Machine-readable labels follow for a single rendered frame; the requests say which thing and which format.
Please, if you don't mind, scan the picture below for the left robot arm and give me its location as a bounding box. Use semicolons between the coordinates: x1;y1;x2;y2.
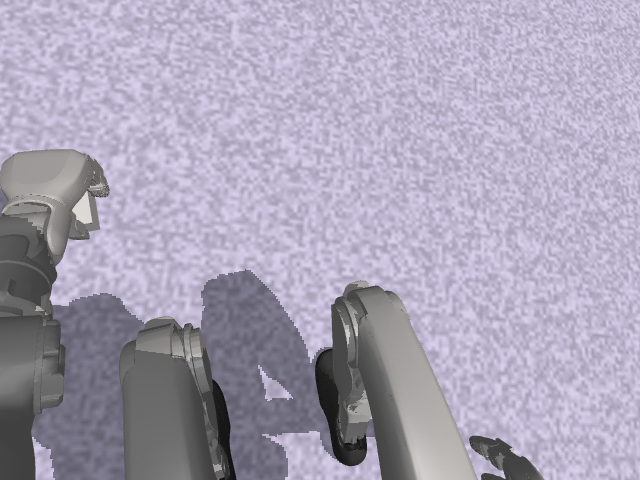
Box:
0;195;72;480

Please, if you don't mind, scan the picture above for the right robot foot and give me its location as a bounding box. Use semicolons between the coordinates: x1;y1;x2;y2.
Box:
315;349;367;466

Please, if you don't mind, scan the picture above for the right robot hand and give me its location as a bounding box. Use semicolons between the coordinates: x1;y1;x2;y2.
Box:
469;436;545;480

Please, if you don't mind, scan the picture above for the left robot foot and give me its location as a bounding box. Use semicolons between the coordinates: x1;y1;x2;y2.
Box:
212;379;236;480

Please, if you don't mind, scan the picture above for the small box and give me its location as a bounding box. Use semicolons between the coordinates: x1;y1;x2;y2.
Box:
72;189;100;232

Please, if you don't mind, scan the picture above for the left robot hand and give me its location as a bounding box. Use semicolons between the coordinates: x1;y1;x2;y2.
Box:
0;149;110;240

